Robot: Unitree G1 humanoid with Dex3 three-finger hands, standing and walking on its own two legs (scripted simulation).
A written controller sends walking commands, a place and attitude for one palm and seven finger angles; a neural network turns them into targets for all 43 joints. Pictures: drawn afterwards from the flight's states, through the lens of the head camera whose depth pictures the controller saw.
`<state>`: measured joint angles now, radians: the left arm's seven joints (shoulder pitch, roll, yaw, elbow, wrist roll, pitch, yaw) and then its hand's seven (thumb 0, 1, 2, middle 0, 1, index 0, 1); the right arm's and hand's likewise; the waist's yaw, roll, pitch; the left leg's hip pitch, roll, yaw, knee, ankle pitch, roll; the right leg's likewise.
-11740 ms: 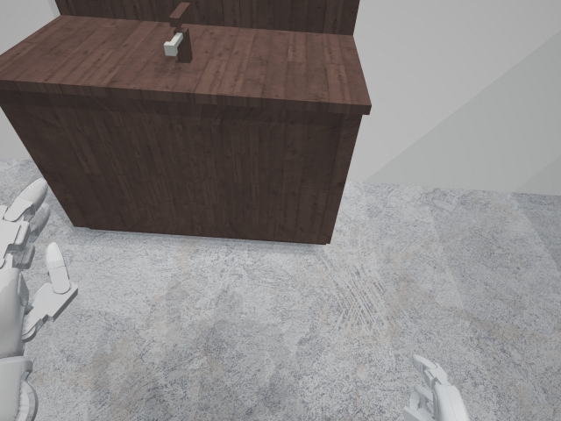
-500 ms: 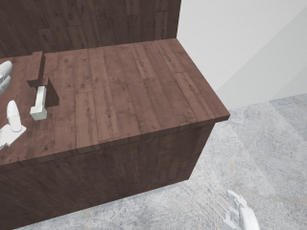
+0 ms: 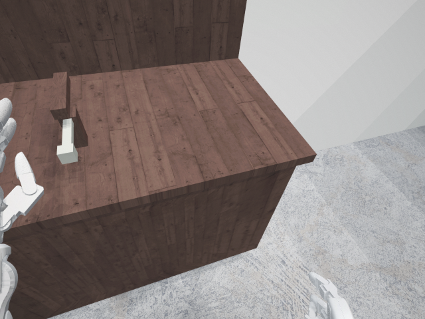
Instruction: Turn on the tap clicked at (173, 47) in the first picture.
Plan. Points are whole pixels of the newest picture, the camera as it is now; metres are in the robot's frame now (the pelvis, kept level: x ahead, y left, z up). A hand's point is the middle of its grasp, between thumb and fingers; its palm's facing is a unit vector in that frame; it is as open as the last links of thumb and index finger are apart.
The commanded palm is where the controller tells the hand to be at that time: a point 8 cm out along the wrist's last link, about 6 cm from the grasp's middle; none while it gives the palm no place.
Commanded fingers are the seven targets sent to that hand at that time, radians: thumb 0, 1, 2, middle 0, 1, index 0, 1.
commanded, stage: come to a stop and stand still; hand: left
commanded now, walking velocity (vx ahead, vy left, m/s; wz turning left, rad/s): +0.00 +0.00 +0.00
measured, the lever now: (67, 153) +0.37 +0.33 +0.09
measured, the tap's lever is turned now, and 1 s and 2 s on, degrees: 0 0 0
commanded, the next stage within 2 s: look again from close up in 0.78 s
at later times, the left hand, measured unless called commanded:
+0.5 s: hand (63, 170) +0.27 +0.26 +0.17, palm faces +0.41 -0.84 -0.36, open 7.4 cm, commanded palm +0.21 +0.29 +0.18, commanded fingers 0.00 0.90 0.90 -0.20 -0.30 -0.20 -0.30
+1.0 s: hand (68, 177) +0.26 +0.25 +0.16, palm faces +0.41 -0.84 -0.35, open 7.4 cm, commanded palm +0.20 +0.29 +0.18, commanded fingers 0.00 0.90 0.90 -0.20 -0.30 -0.20 -0.30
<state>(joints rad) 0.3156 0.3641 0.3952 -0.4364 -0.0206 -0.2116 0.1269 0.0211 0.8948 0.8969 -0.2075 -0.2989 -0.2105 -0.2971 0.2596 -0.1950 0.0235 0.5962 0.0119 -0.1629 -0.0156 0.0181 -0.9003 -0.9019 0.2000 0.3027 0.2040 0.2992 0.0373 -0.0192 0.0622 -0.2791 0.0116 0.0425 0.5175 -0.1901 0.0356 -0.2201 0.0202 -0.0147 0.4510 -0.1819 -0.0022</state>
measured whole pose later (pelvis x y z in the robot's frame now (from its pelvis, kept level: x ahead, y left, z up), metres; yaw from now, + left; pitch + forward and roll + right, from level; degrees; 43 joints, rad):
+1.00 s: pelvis +0.05 +0.00 +0.01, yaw +1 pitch -1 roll -1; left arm 0.42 0.34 0.32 -0.43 -0.04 -0.15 0.13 0.02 0.90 0.90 -0.21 -0.30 -0.21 -0.30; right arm 0.20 -0.20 0.02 0.58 0.02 -0.08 -0.04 0.02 -0.90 -0.90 0.20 0.30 0.20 0.30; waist 0.02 0.01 0.03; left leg -0.21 -0.01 0.03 0.45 -0.22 0.04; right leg -0.14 0.02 0.00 0.37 -0.21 0.00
